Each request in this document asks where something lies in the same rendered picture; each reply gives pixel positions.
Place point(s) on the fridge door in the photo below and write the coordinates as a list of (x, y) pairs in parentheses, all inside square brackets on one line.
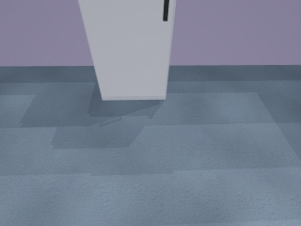
[(129, 43)]

